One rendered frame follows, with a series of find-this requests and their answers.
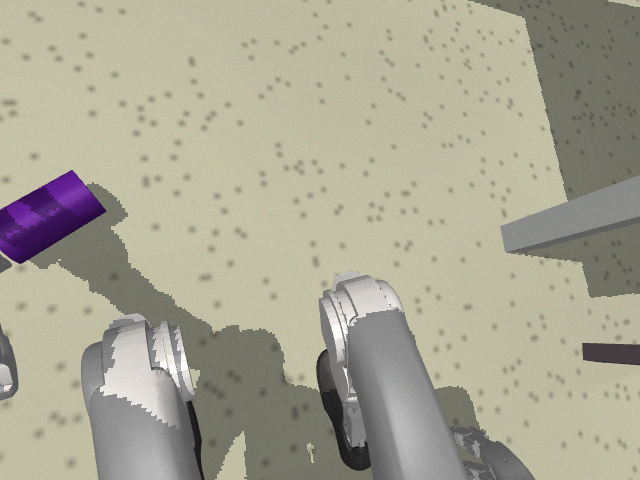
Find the right robot foot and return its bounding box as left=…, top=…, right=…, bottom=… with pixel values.
left=316, top=349, right=371, bottom=471

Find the can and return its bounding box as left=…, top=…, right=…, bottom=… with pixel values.
left=0, top=170, right=107, bottom=264

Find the right robot hand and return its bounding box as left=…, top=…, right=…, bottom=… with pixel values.
left=449, top=426, right=535, bottom=480

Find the left robot foot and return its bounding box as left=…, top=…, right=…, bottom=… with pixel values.
left=186, top=401, right=205, bottom=480

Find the left robot arm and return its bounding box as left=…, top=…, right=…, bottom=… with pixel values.
left=0, top=324, right=18, bottom=401

